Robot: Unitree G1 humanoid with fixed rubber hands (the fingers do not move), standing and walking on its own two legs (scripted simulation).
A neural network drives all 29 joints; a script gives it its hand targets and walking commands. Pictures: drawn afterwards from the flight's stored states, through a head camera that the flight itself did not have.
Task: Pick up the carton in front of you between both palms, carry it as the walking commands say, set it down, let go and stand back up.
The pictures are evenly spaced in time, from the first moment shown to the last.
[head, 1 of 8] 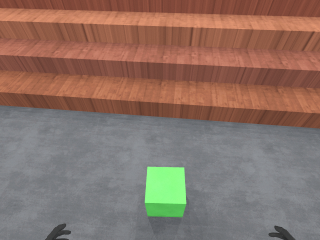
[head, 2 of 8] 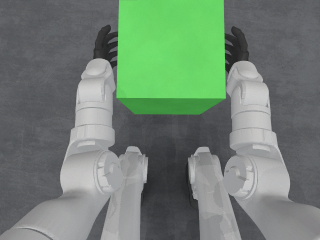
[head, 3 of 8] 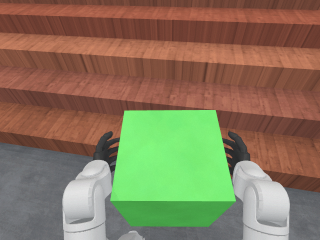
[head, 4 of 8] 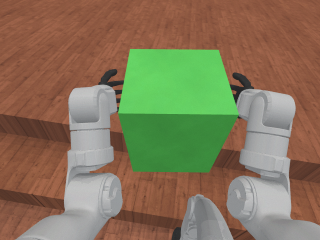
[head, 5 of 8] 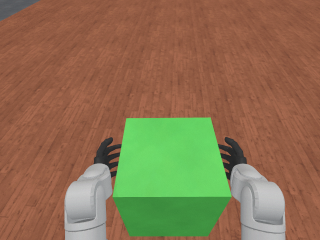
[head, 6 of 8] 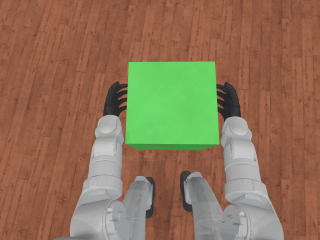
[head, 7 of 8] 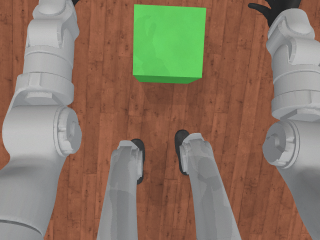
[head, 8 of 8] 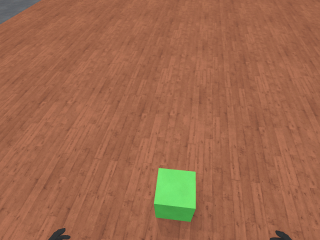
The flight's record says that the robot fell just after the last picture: no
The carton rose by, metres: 2.14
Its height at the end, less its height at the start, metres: +1.37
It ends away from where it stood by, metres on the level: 5.36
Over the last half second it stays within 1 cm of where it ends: yes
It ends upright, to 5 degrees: yes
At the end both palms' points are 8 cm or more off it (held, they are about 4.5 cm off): yes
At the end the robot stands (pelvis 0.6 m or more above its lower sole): yes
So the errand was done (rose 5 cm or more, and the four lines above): yes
